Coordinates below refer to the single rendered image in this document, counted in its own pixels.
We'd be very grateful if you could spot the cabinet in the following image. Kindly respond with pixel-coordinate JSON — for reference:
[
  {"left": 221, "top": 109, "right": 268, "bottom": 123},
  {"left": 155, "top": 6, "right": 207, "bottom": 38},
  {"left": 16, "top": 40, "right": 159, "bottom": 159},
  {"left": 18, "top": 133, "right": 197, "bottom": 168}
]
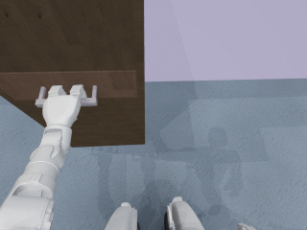
[{"left": 0, "top": 0, "right": 145, "bottom": 148}]

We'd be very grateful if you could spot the right robot shin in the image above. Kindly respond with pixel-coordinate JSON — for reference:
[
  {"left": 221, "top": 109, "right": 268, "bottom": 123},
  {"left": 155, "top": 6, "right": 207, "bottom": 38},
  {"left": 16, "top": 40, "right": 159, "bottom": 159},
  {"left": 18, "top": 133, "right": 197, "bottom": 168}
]
[{"left": 169, "top": 196, "right": 182, "bottom": 230}]

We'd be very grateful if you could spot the handle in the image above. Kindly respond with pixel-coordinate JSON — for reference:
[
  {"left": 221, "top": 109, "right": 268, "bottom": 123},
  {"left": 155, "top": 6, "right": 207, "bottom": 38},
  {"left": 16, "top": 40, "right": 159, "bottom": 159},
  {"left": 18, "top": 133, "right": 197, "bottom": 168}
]
[{"left": 35, "top": 85, "right": 98, "bottom": 107}]

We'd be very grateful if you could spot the drawer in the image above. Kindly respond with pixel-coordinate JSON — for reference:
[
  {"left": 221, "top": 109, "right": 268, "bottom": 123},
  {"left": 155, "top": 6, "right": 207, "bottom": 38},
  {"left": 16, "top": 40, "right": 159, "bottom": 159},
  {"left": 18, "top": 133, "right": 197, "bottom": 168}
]
[{"left": 0, "top": 70, "right": 137, "bottom": 101}]

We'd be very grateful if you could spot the robot shin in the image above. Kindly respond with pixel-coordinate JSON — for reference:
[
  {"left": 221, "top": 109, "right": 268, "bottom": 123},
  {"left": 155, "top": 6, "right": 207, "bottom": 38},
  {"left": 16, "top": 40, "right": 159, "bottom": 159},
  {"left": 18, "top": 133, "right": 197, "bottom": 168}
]
[
  {"left": 121, "top": 202, "right": 131, "bottom": 207},
  {"left": 169, "top": 196, "right": 182, "bottom": 230}
]

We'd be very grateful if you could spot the left robot hand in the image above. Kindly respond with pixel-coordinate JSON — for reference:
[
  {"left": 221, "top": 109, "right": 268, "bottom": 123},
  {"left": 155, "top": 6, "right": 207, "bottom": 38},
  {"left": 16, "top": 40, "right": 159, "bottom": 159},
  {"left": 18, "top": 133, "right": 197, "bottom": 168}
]
[{"left": 42, "top": 84, "right": 87, "bottom": 128}]

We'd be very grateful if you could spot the left robot upper arm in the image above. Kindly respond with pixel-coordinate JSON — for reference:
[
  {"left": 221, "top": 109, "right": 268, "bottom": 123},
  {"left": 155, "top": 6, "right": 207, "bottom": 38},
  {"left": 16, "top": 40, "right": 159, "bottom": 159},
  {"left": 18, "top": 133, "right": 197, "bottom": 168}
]
[{"left": 0, "top": 195, "right": 55, "bottom": 230}]

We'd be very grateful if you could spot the left robot forearm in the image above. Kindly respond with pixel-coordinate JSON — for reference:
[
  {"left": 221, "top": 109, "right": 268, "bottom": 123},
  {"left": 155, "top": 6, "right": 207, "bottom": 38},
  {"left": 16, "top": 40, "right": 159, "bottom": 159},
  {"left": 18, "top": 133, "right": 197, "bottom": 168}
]
[{"left": 0, "top": 124, "right": 72, "bottom": 215}]

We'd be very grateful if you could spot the left robot shin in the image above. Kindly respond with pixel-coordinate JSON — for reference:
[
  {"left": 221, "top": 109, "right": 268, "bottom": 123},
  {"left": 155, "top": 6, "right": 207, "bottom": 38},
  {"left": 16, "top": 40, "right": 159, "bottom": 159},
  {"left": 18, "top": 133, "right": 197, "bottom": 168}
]
[{"left": 121, "top": 202, "right": 131, "bottom": 207}]

